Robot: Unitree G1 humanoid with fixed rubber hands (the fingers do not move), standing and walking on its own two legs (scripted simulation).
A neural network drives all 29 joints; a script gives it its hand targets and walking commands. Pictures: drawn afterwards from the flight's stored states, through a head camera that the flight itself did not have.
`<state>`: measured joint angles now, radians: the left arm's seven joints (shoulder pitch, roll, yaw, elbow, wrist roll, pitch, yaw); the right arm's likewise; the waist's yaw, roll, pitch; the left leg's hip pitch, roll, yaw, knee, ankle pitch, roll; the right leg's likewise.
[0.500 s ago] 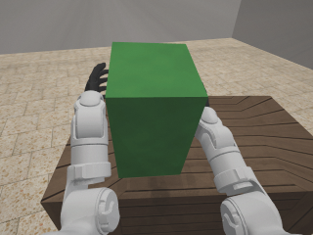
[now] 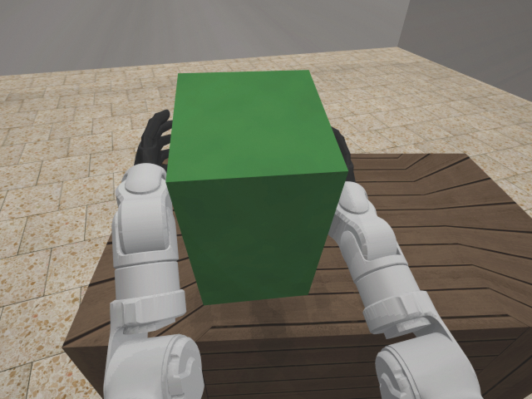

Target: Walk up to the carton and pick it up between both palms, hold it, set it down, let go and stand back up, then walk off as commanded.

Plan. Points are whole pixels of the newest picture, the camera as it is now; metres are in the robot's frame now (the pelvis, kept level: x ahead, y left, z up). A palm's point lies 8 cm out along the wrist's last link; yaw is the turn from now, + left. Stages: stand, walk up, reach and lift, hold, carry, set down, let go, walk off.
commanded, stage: hold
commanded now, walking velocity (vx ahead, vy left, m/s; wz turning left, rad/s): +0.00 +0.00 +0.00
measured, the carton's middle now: (251, 198) +0.35 +0.02 +0.19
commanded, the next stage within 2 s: set down in 0.60 s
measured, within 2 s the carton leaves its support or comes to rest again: neither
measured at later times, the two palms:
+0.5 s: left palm (166, 162) +0.36 +0.13 +0.24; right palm (350, 191) +0.35 -0.13 +0.20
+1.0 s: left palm (169, 163) +0.36 +0.13 +0.24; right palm (356, 192) +0.34 -0.13 +0.20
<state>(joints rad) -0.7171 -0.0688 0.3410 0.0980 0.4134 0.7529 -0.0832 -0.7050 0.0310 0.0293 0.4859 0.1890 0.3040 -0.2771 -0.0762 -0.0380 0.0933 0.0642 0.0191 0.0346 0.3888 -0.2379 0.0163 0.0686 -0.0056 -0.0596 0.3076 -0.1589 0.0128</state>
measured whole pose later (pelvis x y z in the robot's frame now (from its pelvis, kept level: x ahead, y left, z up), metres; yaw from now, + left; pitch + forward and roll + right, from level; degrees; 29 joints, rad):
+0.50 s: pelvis -0.01 +0.00 +0.00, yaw +0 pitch -14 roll -1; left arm -0.82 -0.09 0.34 0.19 0.48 0.77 -0.09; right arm -0.71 0.04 -0.04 0.54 0.14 0.27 -0.23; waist -0.08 -0.04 0.13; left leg 0.08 0.02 0.03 0.38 -0.22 0.02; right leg 0.08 -0.01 -0.06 0.31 -0.15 0.01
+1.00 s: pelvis +0.00 +0.00 +0.00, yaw +0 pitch -13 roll -1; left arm -0.70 -0.09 0.28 0.06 0.37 0.66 -0.09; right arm -0.56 0.04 0.01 0.33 0.18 0.19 -0.30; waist -0.08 -0.05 0.12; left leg 0.08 0.02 0.03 0.37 -0.23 0.01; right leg 0.08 -0.01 -0.06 0.31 -0.16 0.01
